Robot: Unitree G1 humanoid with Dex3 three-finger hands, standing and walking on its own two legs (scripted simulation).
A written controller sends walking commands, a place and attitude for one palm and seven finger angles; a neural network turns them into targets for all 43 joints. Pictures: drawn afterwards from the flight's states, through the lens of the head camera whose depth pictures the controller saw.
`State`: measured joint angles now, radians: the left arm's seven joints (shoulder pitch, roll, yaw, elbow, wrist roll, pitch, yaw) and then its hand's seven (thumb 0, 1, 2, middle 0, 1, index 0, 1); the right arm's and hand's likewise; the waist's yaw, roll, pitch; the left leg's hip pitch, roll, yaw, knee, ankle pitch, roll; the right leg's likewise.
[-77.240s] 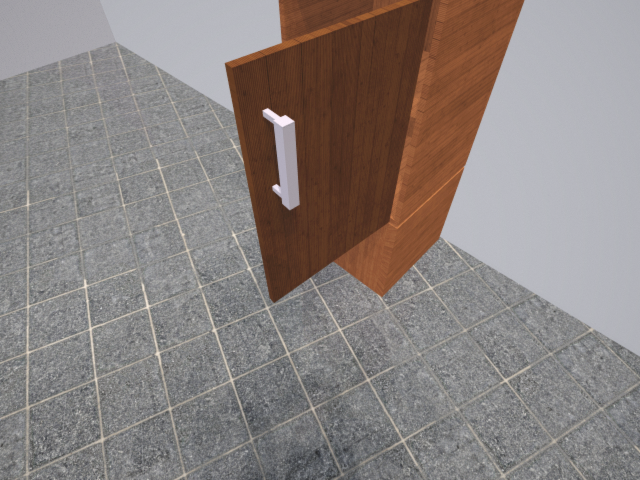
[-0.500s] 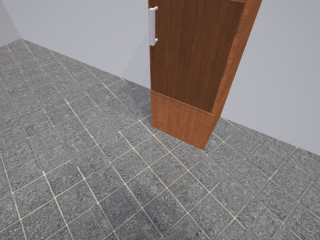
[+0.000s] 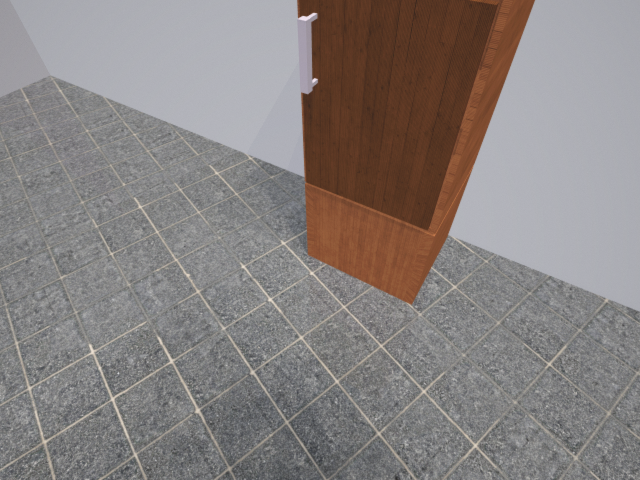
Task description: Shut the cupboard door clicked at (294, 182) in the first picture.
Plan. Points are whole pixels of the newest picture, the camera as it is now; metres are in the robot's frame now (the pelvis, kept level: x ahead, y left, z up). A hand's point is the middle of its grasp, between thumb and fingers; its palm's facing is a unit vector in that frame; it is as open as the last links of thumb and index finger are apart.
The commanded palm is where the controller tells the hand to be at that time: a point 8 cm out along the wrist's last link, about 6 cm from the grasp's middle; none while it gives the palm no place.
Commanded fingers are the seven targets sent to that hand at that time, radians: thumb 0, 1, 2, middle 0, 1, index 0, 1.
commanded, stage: walk to a spot facing it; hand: left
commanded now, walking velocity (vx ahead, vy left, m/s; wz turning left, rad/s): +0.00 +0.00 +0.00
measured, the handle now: (309, 54) +0.99 +0.09 +0.08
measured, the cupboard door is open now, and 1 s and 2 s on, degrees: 1 1 1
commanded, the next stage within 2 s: turn to face it in 1.66 s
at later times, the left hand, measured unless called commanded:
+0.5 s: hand out of the picture +0.01 +0.22 -0.20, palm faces +0.18 -0.96 -0.22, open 7.4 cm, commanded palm none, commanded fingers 0.00 0.90 0.90 -0.20 -0.30 -0.20 -0.30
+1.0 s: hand out of the picture -0.05 +0.22 -0.16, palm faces +0.50 -0.82 -0.28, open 7.4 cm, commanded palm none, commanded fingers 0.00 0.90 0.90 -0.20 -0.30 -0.20 -0.30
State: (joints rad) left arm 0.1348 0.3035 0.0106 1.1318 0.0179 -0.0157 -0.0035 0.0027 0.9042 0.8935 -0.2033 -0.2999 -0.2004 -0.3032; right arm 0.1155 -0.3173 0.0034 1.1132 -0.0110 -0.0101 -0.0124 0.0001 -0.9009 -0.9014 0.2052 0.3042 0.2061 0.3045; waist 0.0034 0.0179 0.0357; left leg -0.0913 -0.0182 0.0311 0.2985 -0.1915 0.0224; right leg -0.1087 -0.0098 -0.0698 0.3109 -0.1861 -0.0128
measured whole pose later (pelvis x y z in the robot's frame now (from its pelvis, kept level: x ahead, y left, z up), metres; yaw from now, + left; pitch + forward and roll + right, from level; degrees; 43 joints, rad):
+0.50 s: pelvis -0.01 +0.01 -0.02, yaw +12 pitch -3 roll -1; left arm 0.18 0.22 0.05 1.01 0.03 0.03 0.02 0.00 0.90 0.89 -0.21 -0.30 -0.20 -0.30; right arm 0.21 -0.20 -0.03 1.02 -0.01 0.06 0.01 0.00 -0.90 -0.90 0.20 0.30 0.20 0.30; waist -0.03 -0.03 0.12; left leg -0.34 0.04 0.06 0.77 -0.41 -0.03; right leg -0.16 -0.12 -0.24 0.58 -0.35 0.02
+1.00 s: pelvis -0.01 +0.01 -0.01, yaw +30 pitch +1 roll +1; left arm 0.25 0.21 0.06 0.92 0.03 0.00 0.01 0.00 0.91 0.89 -0.20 -0.30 -0.20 -0.30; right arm 0.25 -0.25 -0.09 0.96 -0.03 0.07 0.01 0.00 -0.90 -0.90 0.20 0.30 0.20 0.30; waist -0.02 0.03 0.01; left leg -0.56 -0.08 -0.07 1.01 -0.38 -0.02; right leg -0.19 -0.05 -0.07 0.47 -0.30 0.00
